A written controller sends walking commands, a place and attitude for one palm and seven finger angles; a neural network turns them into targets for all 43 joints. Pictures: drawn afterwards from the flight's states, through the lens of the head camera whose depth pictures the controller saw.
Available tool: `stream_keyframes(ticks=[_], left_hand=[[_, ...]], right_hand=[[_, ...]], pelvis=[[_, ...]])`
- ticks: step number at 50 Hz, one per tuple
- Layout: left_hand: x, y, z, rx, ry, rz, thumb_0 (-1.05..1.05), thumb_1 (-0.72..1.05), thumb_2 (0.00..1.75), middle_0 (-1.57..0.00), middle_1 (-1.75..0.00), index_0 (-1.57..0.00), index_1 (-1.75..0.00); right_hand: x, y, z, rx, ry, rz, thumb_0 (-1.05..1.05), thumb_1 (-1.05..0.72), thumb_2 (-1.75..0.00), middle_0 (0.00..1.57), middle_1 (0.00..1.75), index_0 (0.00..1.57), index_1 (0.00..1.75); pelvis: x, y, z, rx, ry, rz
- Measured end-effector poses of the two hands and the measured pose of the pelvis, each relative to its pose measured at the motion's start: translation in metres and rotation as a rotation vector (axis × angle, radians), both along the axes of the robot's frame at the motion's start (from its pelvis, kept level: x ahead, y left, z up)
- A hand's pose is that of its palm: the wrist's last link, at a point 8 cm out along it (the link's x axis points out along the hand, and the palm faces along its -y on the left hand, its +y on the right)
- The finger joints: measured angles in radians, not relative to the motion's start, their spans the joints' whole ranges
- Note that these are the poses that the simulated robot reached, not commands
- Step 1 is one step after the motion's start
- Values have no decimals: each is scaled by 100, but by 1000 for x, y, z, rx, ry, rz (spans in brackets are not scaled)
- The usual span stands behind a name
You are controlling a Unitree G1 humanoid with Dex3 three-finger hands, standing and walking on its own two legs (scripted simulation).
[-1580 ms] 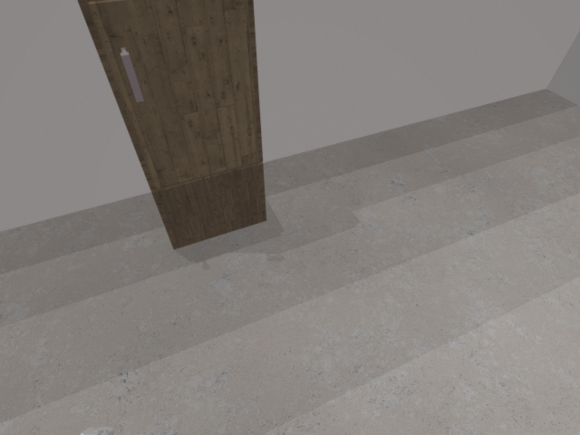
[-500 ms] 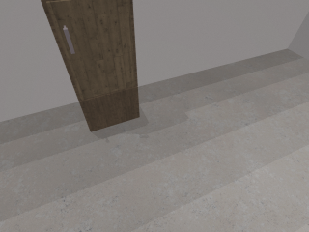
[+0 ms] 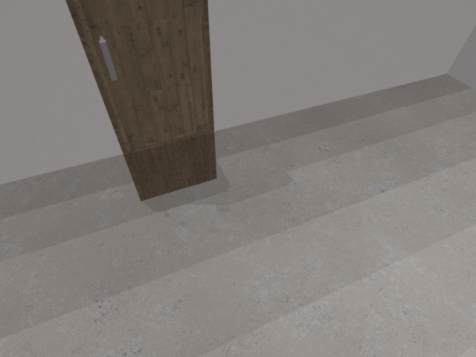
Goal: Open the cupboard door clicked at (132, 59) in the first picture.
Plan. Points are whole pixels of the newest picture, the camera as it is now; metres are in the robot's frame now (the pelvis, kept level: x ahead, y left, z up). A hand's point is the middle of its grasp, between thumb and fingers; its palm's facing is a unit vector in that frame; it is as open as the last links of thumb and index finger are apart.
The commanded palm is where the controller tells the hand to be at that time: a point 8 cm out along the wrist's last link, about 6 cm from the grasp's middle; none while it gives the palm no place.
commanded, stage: walk to a spot facing it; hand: left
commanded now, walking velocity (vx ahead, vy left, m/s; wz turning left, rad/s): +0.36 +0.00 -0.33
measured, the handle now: (108, 58) +0.96 +0.50 +0.03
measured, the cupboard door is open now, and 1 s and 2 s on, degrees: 0 0 0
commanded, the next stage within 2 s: turn to face it in 0.62 s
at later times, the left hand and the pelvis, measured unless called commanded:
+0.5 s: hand out of the picture +0.11 +0.19 -0.20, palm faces -0.12 -0.98 -0.13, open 7.4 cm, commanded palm none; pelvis +0.12 +0.01 -0.02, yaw -8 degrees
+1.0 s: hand (207, 238) +0.43 +0.11 -0.17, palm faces -0.16 -0.96 -0.21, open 7.2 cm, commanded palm none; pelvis +0.30 -0.05 -0.01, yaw -10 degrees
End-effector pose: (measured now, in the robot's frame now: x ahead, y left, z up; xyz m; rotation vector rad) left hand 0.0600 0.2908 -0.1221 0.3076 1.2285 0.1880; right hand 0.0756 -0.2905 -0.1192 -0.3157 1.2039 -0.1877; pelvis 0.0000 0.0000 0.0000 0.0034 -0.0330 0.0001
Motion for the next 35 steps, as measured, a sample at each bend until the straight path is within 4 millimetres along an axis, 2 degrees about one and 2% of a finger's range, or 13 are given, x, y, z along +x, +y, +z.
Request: stream_keyframes(ticks=[4,9,15,18,20,22,24,26,30,33,35], left_hand=[[-4,-7,-7,-17,22,7,1,91,90,-20,-30,-20,-30],[-16,-27,-24,-83,95,15,1,91,90,-20,-30,-19,-30],[-28,-50,-45,-157,193,53,1,91,90,-20,-30,-20,-30],[-28,-54,-54,-184,247,69,1,91,90,-20,-30,-20,-30],[-20,-54,-57,-192,294,52,1,91,90,-20,-30,-20,-30],[2,-53,-56,-190,314,15,1,91,90,-20,-30,-20,-30],[37,-53,-55,-186,287,-17,1,91,90,-20,-30,-20,-30],[83,-56,-53,-185,225,-49,1,91,90,-20,-30,-20,-30],[189,-71,-46,-179,67,-130,1,92,90,-20,-30,-19,-30],[264,-89,-43,-163,-46,-200,1,92,90,-20,-30,-19,-30],[302,-100,-45,-145,-108,-233,1,92,90,-20,-30,-19,-30]], right_hand=[[-3,9,-6,18,10,-11,0,-91,-90,20,30,20,30],[-18,27,-21,68,53,-58,0,-91,-90,20,30,20,30],[-36,50,-39,105,143,-133,0,-91,-90,20,30,20,30],[-34,63,-42,104,168,-172,0,-91,-90,20,30,20,30],[-31,72,-43,103,150,-210,0,-91,-90,20,30,20,30],[-37,82,-41,106,149,-250,0,-91,-90,20,30,20,30],[-48,93,-38,121,191,-287,0,-91,-90,20,30,20,30],[-61,103,-34,143,261,-321,0,-91,-90,20,30,20,30],[-75,118,-27,191,408,-383,0,-91,-90,20,30,20,30],[-71,115,-30,214,481,-436,0,-91,-90,20,30,20,30],[-58,103,-39,220,495,-468,0,-91,-90,20,30,20,30]], pelvis=[[7,1,-3,-1,5,-16],[26,2,-10,-5,17,-45],[60,6,-23,-25,33,-62],[79,12,-28,-19,38,-78],[91,16,-30,-10,34,-108],[104,17,-28,-15,21,-122],[116,15,-25,-21,15,-130],[130,11,-23,-21,14,-146],[159,0,-23,-24,18,-179],[185,-14,-31,-25,8,-213],[208,-27,-40,-7,-7,-230]])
